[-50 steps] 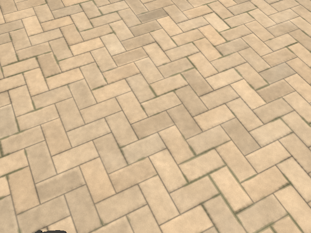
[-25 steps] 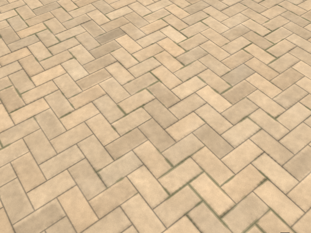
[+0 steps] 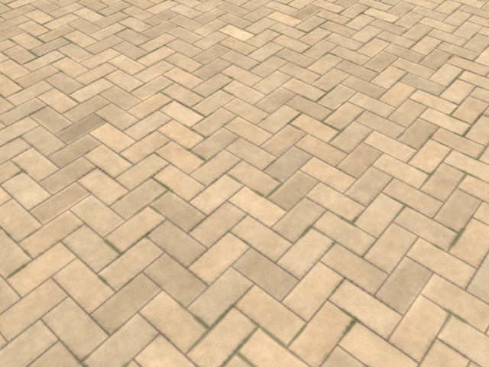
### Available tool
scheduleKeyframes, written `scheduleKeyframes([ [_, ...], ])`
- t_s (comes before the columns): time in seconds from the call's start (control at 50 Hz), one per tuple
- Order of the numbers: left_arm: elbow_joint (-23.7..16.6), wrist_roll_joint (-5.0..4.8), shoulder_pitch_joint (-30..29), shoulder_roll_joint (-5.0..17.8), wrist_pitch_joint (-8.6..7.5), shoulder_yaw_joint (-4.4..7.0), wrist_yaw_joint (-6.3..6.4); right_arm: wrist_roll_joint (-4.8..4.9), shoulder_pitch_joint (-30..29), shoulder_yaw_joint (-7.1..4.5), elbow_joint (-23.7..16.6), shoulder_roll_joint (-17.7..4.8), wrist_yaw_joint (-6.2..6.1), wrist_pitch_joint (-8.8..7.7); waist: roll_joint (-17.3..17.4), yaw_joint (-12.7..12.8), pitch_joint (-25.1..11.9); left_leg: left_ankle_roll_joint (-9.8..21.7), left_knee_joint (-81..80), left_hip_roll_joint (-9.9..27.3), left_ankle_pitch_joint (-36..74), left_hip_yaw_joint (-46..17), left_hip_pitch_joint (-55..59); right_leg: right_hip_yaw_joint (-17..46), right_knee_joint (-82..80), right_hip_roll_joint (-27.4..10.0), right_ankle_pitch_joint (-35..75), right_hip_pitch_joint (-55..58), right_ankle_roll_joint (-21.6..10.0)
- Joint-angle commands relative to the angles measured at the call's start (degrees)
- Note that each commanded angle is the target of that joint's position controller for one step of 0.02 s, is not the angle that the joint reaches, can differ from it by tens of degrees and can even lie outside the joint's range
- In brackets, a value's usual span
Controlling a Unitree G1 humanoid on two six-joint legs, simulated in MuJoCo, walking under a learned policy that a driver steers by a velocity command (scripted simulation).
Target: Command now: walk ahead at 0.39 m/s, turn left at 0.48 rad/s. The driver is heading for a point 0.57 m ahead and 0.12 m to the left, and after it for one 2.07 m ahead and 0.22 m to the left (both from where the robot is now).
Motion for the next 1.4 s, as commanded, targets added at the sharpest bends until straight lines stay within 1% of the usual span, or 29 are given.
scheduleKeyframes([
  [0.02, -1.5, 0.46, -1.5, 10.0, -0.71, 3.43, -0.11, -0.36, -7.6, -0.17, -6.4, -3.1, 0.72, -0.95, -4.4, 3.0, 9.0, -0.4, -2.2, 3.3, 1.2, -0.8, -9.6, 4.8, -8.7, -17.5, 4.1, 2.2, -8.7],
  [0.12, -0.5, -1.59, -4.9, 11.6, 1.27, 4.55, 0.52, -0.13, -5.9, -0.6, -9.0, -4.6, 2.29, 0.04, -5.4, 2.2, 7.5, 1.5, -7.6, 2.1, -0.8, 5.3, 1.8, -3.5, 0.4, -16.5, 18.9, -1.3, -5.4],
  [0.16, -0.4, -2.64, -6.3, 11.3, 2.02, 4.75, 0.97, -0.37, 2.1, -2.19, -7.6, -7.0, 1.98, 0.41, -3.5, -2.0, 2.4, 4.3, -12.2, -3.1, -0.9, 9.0, 13.0, -7.4, 15.0, -13.8, 34.0, -1.8, -2.2],
  [0.18, -0.4, -2.59, -4.7, 9.1, 1.84, 4.09, 0.8, -0.68, 9.8, -3.87, -5.7, -10.1, 0.77, 0.53, 1.2, -5.3, -2.1, 6.8, -16.8, -6.9, 4.6, 8.3, 24.3, -8.9, 28.9, -10.0, 32.2, -5.5, 0.9],
  [0.2, -2.2, 0.38, -2.5, 3.4, 1.52, 2.29, 0.25, 0.03, 11.6, -5.03, -6.8, -16.3, -0.81, 0.87, 16.8, -3.2, -3.7, 12.3, -19.4, 5.6, 24.8, -11.6, 35.5, -9.3, 49.2, -3.6, -8.7, -21.3, 5.6],
  [0.22, -3.5, 0.94, 3.2, 2.8, 0.81, 1.41, -0.45, -1.39, 9.4, -4.66, -10.8, -19.8, -0.46, 0.13, 21.6, 0.6, -16.7, 26.1, -25.4, 18.3, 20.0, -42.7, 48.8, 3.0, 66.5, 5.6, -28.5, -34.9, 7.5],
  [0.24, -3.4, -0.83, -2.5, 8.7, 0.05, 2.42, -0.7, -1.63, 8.6, -4.02, -12.2, -15.6, 0.37, -0.3, 9.7, -4.5, -18.8, 23.7, -30.2, 16.4, 6.0, -41.5, 48.7, 9.9, 67.4, 2.6, -21.5, -38.1, 5.7],
  [0.26, -4.5, -1.7, -7.2, 9.3, -0.16, 2.46, -0.42, -1.0, 6.2, -3.3, -11.9, -13.1, 0.18, -0.51, 5.8, -3.7, -11.9, 20.4, -30.6, 14.1, -2.0, -35.8, 43.2, 8.8, 64.0, 0.7, -16.1, -39.7, 4.2],
  [0.28, -4.0, -0.93, -8.0, 8.4, 0.15, 2.35, 0.4, -0.05, 2.9, -2.78, -12.3, -11.6, -0.32, -0.05, 0.8, -1.9, -6.9, 17.3, -31.0, 11.4, -5.9, -31.3, 36.0, 8.8, 59.1, -1.7, -11.8, -38.7, 3.7],
  [0.34, -2.8, 0.16, -7.5, 8.9, 1.58, 2.89, 0.81, -1.23, -3.9, -1.97, -14.6, -9.8, -1.87, 1.28, 4.5, 1.7, -1.9, 14.8, -31.9, 5.8, 2.8, -23.6, 22.4, 8.5, 49.1, -1.7, -6.4, -30.3, 3.9],
  [0.4, 1.3, 0.19, -2.6, 7.3, 2.26, 2.34, 1.14, -1.9, -3.5, -0.95, -13.9, -8.1, -2.84, 1.17, 2.6, 1.5, -5.1, 15.5, -28.2, 6.9, 25.6, -15.8, 22.7, 5.8, 47.7, -2.4, -2.8, -28.4, 6.7],
  [0.48, 2.7, -0.69, -2.4, 4.5, 3.31, 1.36, 1.39, -2.9, -5.2, 2.01, -11.0, -2.0, -2.67, 1.1, 4.1, 1.1, -5.1, 13.1, -29.6, 5.2, 19.7, -8.9, 21.5, 5.5, 38.6, -5.8, 4.3, -23.0, 8.1],
  [0.54, 1.3, -1.59, -6.0, 6.2, 3.6, 1.84, 1.38, -4.23, -6.6, 1.41, -9.4, -4.2, -2.16, 0.76, 6.3, -1.1, 0.8, 12.9, -33.4, 6.2, 7.9, -8.2, 19.3, 5.4, 31.5, -6.3, 5.5, -20.9, 7.3],
  [0.62, -1.1, -2.34, -7.2, 9.1, 3.78, 3.2, 0.9, -3.09, -5.8, -0.09, -7.7, -7.2, -2.42, 2.19, 5.1, -2.9, 4.5, 16.4, -32.8, 11.6, 8.5, -11.6, 29.0, 5.9, 33.3, -6.1, -4.8, -30.2, 7.1],
  [0.78, -3.5, -2.81, -4.4, 5.6, 4.29, 2.78, -1.18, -2.06, -9.1, -1.17, -8.2, -6.5, -2.9, 4.4, 5.0, -1.6, -0.4, 15.4, -25.6, 13.0, 35.6, -3.0, 37.4, -0.3, 28.9, -4.6, -8.7, -26.6, 7.1],
  [0.86, -3.9, -2.82, -0.9, 6.7, 4.45, 3.68, -2.1, 0.03, -10.2, -1.68, -7.7, -7.2, -2.89, 4.01, 6.7, 1.3, -2.5, 10.8, -17.4, 11.7, 34.3, 2.8, 35.1, -3.7, 12.9, -0.9, 0.9, -15.4, 3.1],
  [0.88, -3.4, -2.31, 2.5, 8.9, 4.38, 4.72, -1.42, 0.39, -9.0, -1.65, -6.8, -6.6, -2.74, 3.16, 4.6, 3.4, -3.4, 6.9, -10.4, 8.8, 30.1, 6.0, 29.5, -1.5, 6.2, -0.3, 11.3, -6.9, 0.5],
  [0.9, -3.9, -2.09, 6.4, 15.9, 4.41, 6.83, -0.18, -1.67, -8.9, -1.35, -8.0, -5.2, -2.34, 2.09, -6.6, 4.0, -5.7, 1.1, 4.5, 3.4, 7.4, 9.4, 13.0, 14.9, 5.0, -10.5, 35.0, 7.7, -5.2],
  [0.92, -5.4, -0.24, 6.0, 21.9, 4.03, 7.64, -0.03, -4.59, -11.6, -0.07, -11.1, -1.7, -1.95, 1.18, -19.3, 2.4, -9.8, -2.4, 17.5, -6.6, -31.8, 4.7, -4.3, 34.8, 8.8, -23.5, 56.9, 16.2, -18.0],
  [0.94, -6.1, -0.05, 5.1, 16.6, 3.68, 6.56, -0.39, -3.69, -13.4, -0.77, -10.1, -5.2, -1.52, 0.79, -8.8, 5.7, -12.2, -2.2, 23.1, -4.6, -32.2, -3.8, -6.1, 30.8, 7.8, -22.5, 52.5, 15.9, -19.6],
  [0.96, -5.9, -0.72, 1.9, 15.2, 3.44, 6.09, -0.28, -2.1, -13.5, -1.11, -9.7, -6.3, -1.41, 0.74, -5.5, 3.5, -7.7, -1.6, 23.1, -3.6, -27.0, -4.2, -7.2, 25.5, 7.6, -18.5, 46.2, 12.6, -16.3],
  [0.98, -6.2, -2.04, -1.3, 14.2, 3.79, 6.03, 0.09, -1.93, -13.0, -1.2, -8.9, -6.0, -1.93, 0.8, -2.7, 1.9, -4.7, -1.8, 19.9, -2.9, -22.6, -3.7, -8.2, 22.5, 7.0, -14.9, 39.9, 9.9, -13.1],
  [1.0, -6.8, -3.06, -3.5, 13.3, 4.38, 5.59, 0.57, -2.29, -13.2, -1.37, -8.8, -6.4, -2.46, 1.09, -3.2, 1.2, -2.7, -2.3, 17.1, -2.4, -19.5, -3.8, -7.5, 21.6, 6.4, -13.4, 37.7, 7.3, -11.6],
  [1.14, -4.7, 0.27, -6.8, 5.4, 4.78, 1.37, 1.67, -1.07, -7.8, 0.7, -4.1, -2.1, -1.46, 2.4, -7.3, 0.7, -3.3, -4.6, 1.5, 0.5, -7.8, 0.7, 8.5, 9.1, 5.7, -9.9, 36.9, -0.3, -9.1],
  [1.18, -3.7, 1.1, -6.9, 7.4, 4.57, 1.73, 1.26, -0.6, -9.0, 0.51, -4.7, -3.8, -1.12, 2.48, -8.8, 2.0, -0.6, -3.9, -1.9, 0.6, -7.1, 1.7, 11.6, 8.9, 4.2, -11.3, 33.8, -2.9, -9.9],
  [1.24, -3.0, 0.71, -7.3, 11.3, 5.29, 3.12, 1.25, 0.23, -10.2, -0.61, -6.9, -7.6, -1.05, 2.85, -8.3, 3.2, 4.2, -2.9, -1.0, 0.1, -13.7, 2.0, 6.7, 11.5, 3.7, -15.1, 28.0, -2.0, -11.8],
  [1.26, -2.8, 0.38, -7.6, 11.2, 5.54, 3.23, 1.35, 0.28, -9.9, -0.64, -7.2, -7.4, -0.94, 2.94, -7.8, 3.2, 5.0, -2.6, -0.9, 0.3, -15.3, 1.9, 5.3, 12.1, 4.0, -16.2, 27.7, -1.0, -12.1],
  [1.34, -1.3, -1.46, -2.9, 12.0, 3.68, 4.12, 0.87, 1.15, -11.8, 0.1, -9.3, -5.4, 0.29, 2.53, -7.4, 5.8, 8.1, 1.1, -1.1, 2.6, -18.1, 1.7, -4.5, 20.2, -5.8, -20.7, -18.7, 5.5, -11.8],
  [1.4, -0.5, -1.35, -1.7, 11.5, 1.62, 4.61, 0.23, 1.54, -11.9, 0.54, -10.0, -4.3, 1.01, 1.18, -5.4, 5.3, 8.8, 4.3, -4.2, 3.8, -18.3, 1.8, -7.1, 17.0, -7.0, -21.0, -16.2, 10.9, -9.8],
])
